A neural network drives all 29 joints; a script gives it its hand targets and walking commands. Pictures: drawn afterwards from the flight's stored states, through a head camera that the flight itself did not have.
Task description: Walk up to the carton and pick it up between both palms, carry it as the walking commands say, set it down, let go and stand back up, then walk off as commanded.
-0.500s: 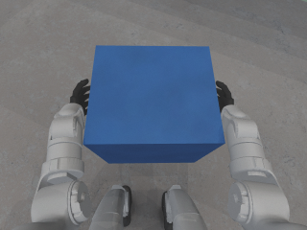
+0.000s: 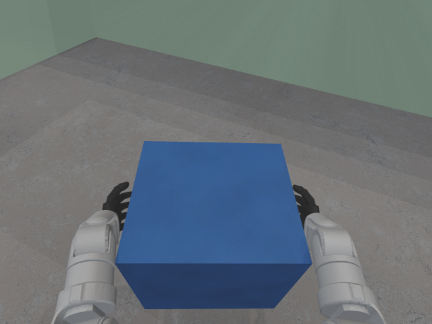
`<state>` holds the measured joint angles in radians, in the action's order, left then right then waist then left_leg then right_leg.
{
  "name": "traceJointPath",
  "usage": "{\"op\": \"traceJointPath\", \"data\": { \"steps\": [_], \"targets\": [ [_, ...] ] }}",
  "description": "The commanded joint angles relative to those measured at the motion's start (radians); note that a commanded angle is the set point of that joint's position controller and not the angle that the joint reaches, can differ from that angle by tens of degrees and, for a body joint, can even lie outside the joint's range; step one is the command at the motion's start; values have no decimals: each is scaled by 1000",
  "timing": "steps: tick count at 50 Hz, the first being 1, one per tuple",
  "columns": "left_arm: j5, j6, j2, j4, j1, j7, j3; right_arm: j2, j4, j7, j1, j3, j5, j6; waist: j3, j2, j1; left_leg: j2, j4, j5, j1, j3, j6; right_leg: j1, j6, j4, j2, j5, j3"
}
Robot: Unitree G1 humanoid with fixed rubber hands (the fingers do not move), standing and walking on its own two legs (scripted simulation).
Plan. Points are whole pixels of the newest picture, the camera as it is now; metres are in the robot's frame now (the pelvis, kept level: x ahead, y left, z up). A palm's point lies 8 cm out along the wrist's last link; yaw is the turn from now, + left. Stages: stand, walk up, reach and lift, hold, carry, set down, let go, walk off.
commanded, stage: reach and lift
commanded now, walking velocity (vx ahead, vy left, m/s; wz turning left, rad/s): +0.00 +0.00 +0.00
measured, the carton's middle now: (211, 228) +0.33 +0.02 -0.03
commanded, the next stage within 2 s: hold in 1.54 s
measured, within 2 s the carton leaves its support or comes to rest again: neither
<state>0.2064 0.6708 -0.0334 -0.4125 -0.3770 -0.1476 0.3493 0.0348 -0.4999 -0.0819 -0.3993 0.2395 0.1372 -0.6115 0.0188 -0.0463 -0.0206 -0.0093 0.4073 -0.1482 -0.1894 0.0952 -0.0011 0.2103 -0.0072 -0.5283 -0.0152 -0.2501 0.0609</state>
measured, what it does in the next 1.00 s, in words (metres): stands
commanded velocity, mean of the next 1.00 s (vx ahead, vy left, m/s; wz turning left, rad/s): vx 0.00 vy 0.00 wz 0.00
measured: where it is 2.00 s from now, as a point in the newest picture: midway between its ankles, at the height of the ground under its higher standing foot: outside the picture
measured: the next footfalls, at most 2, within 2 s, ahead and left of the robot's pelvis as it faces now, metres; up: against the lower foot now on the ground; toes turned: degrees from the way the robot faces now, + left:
none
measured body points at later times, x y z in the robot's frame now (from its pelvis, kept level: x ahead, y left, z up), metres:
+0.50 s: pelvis -0.02 +0.00 +0.00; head -0.05 +0.01 +0.45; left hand +0.28 +0.21 +0.03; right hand +0.29 -0.18 +0.04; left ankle +0.05 +0.12 -0.74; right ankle +0.03 -0.12 -0.74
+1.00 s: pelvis +0.00 +0.00 +0.00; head -0.02 +0.00 +0.45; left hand +0.31 +0.20 +0.04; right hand +0.30 -0.19 +0.03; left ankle +0.05 +0.12 -0.74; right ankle +0.03 -0.12 -0.74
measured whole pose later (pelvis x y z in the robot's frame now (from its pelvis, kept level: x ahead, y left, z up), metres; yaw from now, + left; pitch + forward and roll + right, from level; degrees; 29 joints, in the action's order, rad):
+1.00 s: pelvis +0.00 +0.00 +0.00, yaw +0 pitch -6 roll +2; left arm 0.14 0.73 -0.02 -0.29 -0.34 -0.11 0.26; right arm 0.02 -0.23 -0.11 -0.24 0.26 0.14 -0.69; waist 0.08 -0.03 -0.02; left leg 0.00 0.36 -0.13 -0.13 0.10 -0.01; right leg 0.15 -0.01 -0.48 -0.01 -0.22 0.07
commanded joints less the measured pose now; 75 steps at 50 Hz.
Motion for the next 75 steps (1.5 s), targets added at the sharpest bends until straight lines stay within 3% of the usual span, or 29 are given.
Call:
{"op": "traceJointPath", "data": {
  "steps": [1, 2, 3, 4, 7, 8, 11, 13, 16, 19, 21, 24, 25, 30, 34, 35, 37, 39, 42, 45, 48, 52, 54, 57, 58, 60, 64, 68, 75],
  "targets": [
    [-247, -22, 910, 275, -451, -148, -627, -1010, 354, -259, -561, -554, -227, 21, -474, 11, -128, 89, -72, 474, 381, -140, -2, -102, 1, 202, 124, 379, 13],
    [-282, -26, 910, 391, -483, -141, -685, -1017, 419, -245, -518, -606, -242, 18, -524, 24, -103, 96, -53, 557, 429, -151, 7, -100, 3, 199, 125, 460, 28],
    [-267, -19, 871, 381, -396, -140, -663, -1048, 427, -237, -486, -646, -249, -11, -517, -32, -185, 83, -59, 557, 389, -131, -10, -140, -19, 206, 123, 506, 24],
    [-278, -2, 869, 434, -426, -129, -718, -992, 420, -230, -422, -610, -251, -17, -468, 74, -109, 94, -61, 566, 406, -142, 5, -124, 1, 209, 118, 501, 40],
    [-238, 29, 819, 373, -336, -124, -646, -939, 471, -206, -421, -604, -206, -38, -425, 4, -131, 95, -69, 427, 353, -140, -5, -139, -6, 225, 108, 420, 36],
    [-265, 28, 848, 380, -366, -119, -680, -927, 469, -206, -442, -589, -216, -40, -373, 24, -84, 85, -76, 414, 372, -146, -1, -92, -1, 226, 114, 371, 24],
    [-295, 19, 855, 449, -454, -123, -721, -914, 498, -199, -471, -591, -216, -32, -386, 4, -39, 83, -58, 385, 382, -154, 1, -89, 7, 214, 117, 352, 21],
    [-266, 30, 855, 422, -380, -123, -680, -952, 494, -196, -439, -608, -210, -54, -391, -9, -79, 86, -52, 392, 354, -153, -8, -145, -3, 215, 112, 368, 30],
    [-263, 23, 823, 426, -422, -130, -687, -928, 493, -197, -465, -592, -216, -49, -349, 12, -68, 99, -59, 281, 329, -146, -15, -130, 0, 235, 101, 277, 39],
    [-277, 25, 843, 380, -513, -140, -695, -877, 437, -192, -477, -525, -176, -47, -258, 11, 4, 93, -71, 143, 278, -151, -6, -55, 27, 250, 95, 140, 33],
    [-256, 11, 854, 325, -524, -156, -658, -911, 447, -195, -577, -529, -189, -29, -270, -51, -29, 104, -51, 49, 298, -133, -19, -21, 23, 269, 77, 8, 37],
    [-292, -4, 888, 337, -716, -167, -704, -884, 281, -220, -542, -435, -143, -25, -208, 72, 71, 105, -58, -156, 233, -136, 2, 36, 54, 251, 88, -155, 18],
    [-294, -2, 899, 272, -697, -169, -670, -858, 307, -223, -604, -431, -144, -19, -214, 41, 61, 97, -55, -176, 241, -134, -3, 42, 50, 244, 97, -185, 6],
    [-297, -25, 947, 232, -757, -178, -674, -819, 306, -233, -690, -416, -130, 11, -302, 23, 104, 99, -45, -181, 259, -130, 8, 45, 55, 239, 87, -176, -5],
    [-281, -18, 1011, 198, -737, -166, -677, -816, 240, -253, -624, -388, -114, 3, -284, 95, 96, 71, -114, -218, 210, -148, 7, -34, 43, 207, 112, -95, -20],
    [-297, -19, 1026, 210, -738, -163, -702, -786, 266, -256, -635, -387, -123, 10, -283, 99, 126, 62, -113, -219, 213, -159, 11, -39, 42, 197, 118, -70, -26],
    [-288, -20, 1007, 203, -735, -173, -675, -809, 274, -248, -620, -386, -100, 0, -265, 44, 119, 75, -113, -166, 220, -134, 9, -55, 43, 224, 114, -79, -24],
    [-298, -25, 1009, 240, -703, -164, -704, -802, 253, -256, -552, -393, -109, -7, -297, 88, 121, 76, -104, -91, 245, -140, 14, -54, 42, 217, 113, -1, -22],
    [-323, -33, 998, 364, -574, -157, -759, -857, 422, -240, -510, -526, -172, -8, -473, 5, 82, 85, -60, 229, 361, -140, 6, -114, 33, 211, 125, 237, -5],
    [-302, -2, 954, 380, -446, -154, -750, -873, 464, -221, -375, -552, -157, -41, -448, -5, 53, 107, -76, 326, 372, -123, 3, -181, 13, 231, 116, 388, 11],
    [-308, 7, 936, 377, -404, -149, -741, -879, 513, -198, -357, -594, -168, -60, -407, -65, 41, 112, -70, 329, 361, -130, -11, -171, 1, 238, 110, 430, 27],
    [-283, 12, 926, 377, -367, -132, -718, -845, 547, -197, -399, -613, -193, -61, -382, 25, 20, 114, -72, 320, 338, -140, 1, -144, 8, 239, 110, 371, 24],
    [-293, 1, 931, 402, -373, -135, -731, -868, 641, -196, -481, -675, -226, -45, -473, -39, -5, 110, -61, 306, 337, -143, -10, -186, 2, 227, 109, 376, 22],
    [-270, 23, 900, 384, -383, -130, -714, -840, 508, -192, -390, -589, -187, -70, -311, 38, 22, 113, -80, 205, 311, -145, -4, -102, 14, 259, 101, 256, 30],
    [-296, 14, 905, 438, -411, -140, -744, -851, 540, -191, -387, -601, -185, -62, -345, -22, 49, 104, -78, 231, 326, -150, -8, -122, 15, 253, 112, 276, 22],
    [-311, 13, 927, 445, -408, -133, -772, -866, 507, -205, -367, -604, -199, -66, -355, 40, 32, 106, -75, 228, 337, -140, 1, -114, 22, 250, 113, 239, 20],
    [-310, 0, 924, 409, -437, -145, -756, -856, 548, -207, -477, -619, -205, -55, -394, -24, 42, 96, -70, 134, 315, -148, -13, -100, 22, 241, 113, 143, 9],
    [-272, 15, 924, 358, -450, -152, -722, -874, 420, -230, -399, -547, -179, -70, -232, 52, 44, 105, -95, -12, 270, -127, -2, -25, 32, 267, 106, -10, -2],
    [-269, 5, 967, 306, -515, -164, -722, -867, 397, -249, -478, -530, -173, -42, -239, 26, 52, 108, -84, -82, 282, -123, 4, 28, 49, 272, 99, -95, -5]
  ]
}}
